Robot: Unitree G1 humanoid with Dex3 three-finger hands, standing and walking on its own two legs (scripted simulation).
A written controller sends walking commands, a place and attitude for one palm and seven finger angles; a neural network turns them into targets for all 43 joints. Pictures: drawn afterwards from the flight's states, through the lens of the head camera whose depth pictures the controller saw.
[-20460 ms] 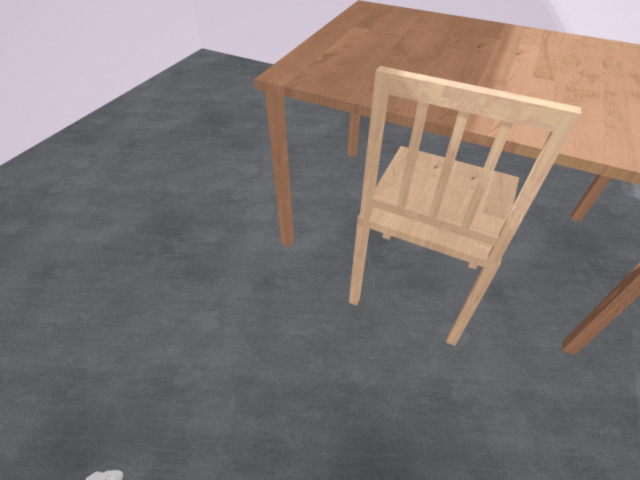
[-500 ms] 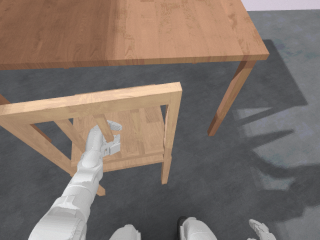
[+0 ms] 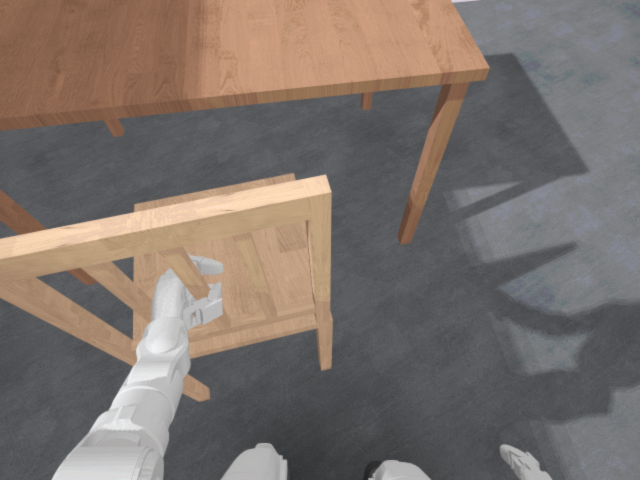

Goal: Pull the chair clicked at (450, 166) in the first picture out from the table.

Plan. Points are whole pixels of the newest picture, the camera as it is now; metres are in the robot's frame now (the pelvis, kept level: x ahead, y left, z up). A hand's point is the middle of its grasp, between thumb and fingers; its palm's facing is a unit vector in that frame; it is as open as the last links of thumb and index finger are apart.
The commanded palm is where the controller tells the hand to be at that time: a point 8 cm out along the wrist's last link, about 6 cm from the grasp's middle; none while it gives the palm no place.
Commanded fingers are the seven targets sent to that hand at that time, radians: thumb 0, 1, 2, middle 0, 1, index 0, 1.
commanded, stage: step backward, pulling the chair out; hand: left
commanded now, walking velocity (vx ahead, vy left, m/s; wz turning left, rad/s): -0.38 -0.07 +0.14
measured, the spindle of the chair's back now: (201, 291) +0.37 +0.18 -0.08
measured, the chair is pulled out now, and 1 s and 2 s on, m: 0.27 0.52 0.66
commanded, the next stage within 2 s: stop walking, hand still on the chair in 1.14 s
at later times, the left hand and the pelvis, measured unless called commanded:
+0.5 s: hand (214, 396) +0.22 +0.14 -0.07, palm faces +0.08 -0.98 -0.17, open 5.3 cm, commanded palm +0.21 +0.19 -0.07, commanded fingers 0.00 0.90 0.90 -0.50 -1.45 -0.50 -1.45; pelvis -0.12 -0.01 +0.00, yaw +3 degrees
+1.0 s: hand out of the picture +0.11 +0.13 -0.07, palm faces +0.05 -0.99 -0.16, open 5.3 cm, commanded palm +0.09 +0.18 -0.07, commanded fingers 0.00 0.90 0.90 -0.50 -1.45 -0.50 -1.45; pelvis -0.24 +0.00 -0.01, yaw +5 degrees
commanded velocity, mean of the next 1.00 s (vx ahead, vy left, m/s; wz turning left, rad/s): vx -0.37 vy -0.05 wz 0.06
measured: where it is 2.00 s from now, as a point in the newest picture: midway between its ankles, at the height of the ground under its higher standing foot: outside the picture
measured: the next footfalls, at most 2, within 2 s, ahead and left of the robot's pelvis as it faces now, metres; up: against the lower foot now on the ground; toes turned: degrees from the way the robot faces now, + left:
left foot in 0.04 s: +0.04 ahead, +0.14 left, +0.00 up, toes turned +1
left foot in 0.54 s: -0.10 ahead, +0.14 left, +0.00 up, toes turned +3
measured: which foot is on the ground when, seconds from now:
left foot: up 0.00-0.02, down 0.04-0.32, up 0.34-0.52, down 0.54-0.80, up 0.82-0.98, down 1.00-1.00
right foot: down 0.00-0.56, up 0.58-0.72, down 0.74-1.00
